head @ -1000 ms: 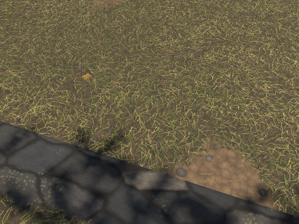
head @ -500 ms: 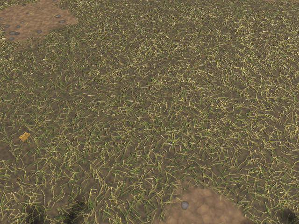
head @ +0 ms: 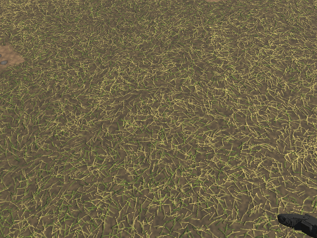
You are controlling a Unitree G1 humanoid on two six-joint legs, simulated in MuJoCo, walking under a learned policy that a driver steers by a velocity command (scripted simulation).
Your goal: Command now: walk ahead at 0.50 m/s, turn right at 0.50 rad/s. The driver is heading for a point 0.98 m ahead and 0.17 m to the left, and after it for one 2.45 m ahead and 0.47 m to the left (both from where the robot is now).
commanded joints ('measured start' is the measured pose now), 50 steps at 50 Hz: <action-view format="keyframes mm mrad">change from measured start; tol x32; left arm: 1 46 142 34 -38 -1 -2 10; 24 -325 84 -15 -217 9 -63 -18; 30 91 249 49 -126 31 -49 -4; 50 -14 246 50 -32 -3 -18 4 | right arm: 1 -89 -92 -17 -88 6 -28 16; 7 415 -291 -81 45 -22 -38 26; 50 35 -99 -16 -236 18 70 64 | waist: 1 4 -142 -31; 7 -113 294 -369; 27 -52 79 -68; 30 9 -364 -291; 50 -33 -123 20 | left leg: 1 109 -47 36 -77 18 19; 5 410 -35 49 -124 -47 118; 7 978 317 -596 -189 -241 378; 25 404 94 -277 -270 -181 231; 32 -231 -10 -36 680 -480 67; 50 43 -30 161 76 -192 128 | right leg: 1 -7 -244 194 -31 224 -122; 5 18 -202 183 208 463 -67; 9 -684 -96 25 953 -199 43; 27 -49 -118 -87 49 198 70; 30 459 -569 594 -52 -131 -180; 36 15 -373 82 -194 146 -96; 50 186 -399 -292 -64 679 -22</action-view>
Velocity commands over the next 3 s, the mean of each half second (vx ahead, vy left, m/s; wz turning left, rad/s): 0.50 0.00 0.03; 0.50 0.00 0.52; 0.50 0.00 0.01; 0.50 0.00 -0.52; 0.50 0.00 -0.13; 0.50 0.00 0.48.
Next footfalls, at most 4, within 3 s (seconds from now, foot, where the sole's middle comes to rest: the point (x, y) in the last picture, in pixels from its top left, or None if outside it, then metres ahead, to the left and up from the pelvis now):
0.10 left None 0.25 0.14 -0.78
0.56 right None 0.46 -0.10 -0.78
1.06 left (130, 191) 0.65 0.24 -0.78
1.62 right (157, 126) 1.02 0.15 -0.78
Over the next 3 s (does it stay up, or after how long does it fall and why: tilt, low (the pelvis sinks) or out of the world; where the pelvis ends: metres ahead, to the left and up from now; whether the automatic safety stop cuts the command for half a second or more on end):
stays up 1.57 0.29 -0.02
